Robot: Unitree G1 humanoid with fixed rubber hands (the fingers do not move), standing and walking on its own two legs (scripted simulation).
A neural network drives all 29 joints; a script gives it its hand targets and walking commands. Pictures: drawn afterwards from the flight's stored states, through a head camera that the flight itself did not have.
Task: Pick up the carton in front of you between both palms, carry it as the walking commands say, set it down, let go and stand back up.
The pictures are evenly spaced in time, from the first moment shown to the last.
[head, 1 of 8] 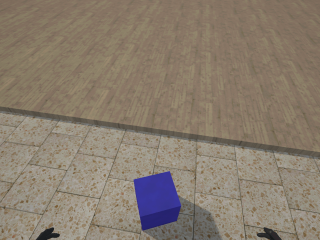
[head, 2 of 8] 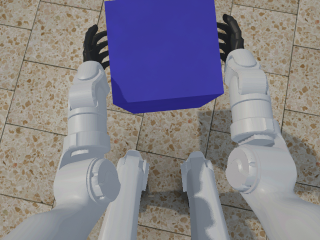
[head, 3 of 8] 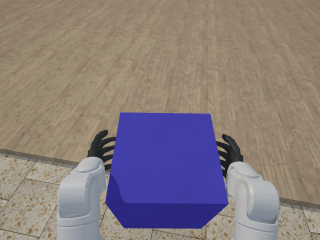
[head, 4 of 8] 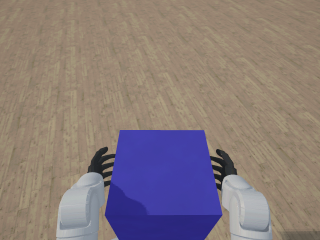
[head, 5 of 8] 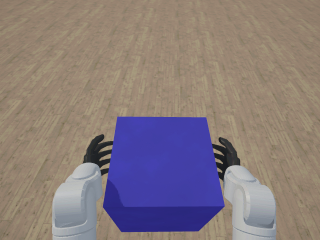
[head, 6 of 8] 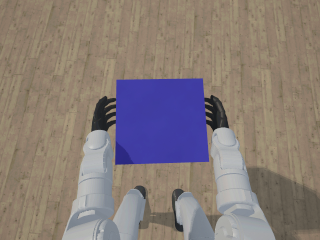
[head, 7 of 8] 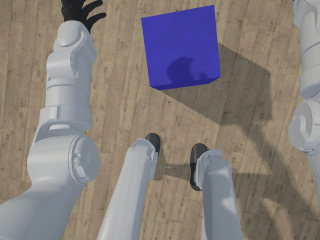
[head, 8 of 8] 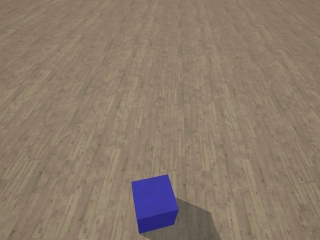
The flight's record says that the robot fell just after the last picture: no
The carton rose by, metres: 0.81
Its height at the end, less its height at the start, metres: +0.06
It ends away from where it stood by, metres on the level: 5.57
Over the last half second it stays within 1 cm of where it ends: yes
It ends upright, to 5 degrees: yes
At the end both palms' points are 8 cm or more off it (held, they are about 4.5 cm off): yes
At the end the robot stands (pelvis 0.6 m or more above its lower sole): yes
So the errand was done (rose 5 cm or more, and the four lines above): yes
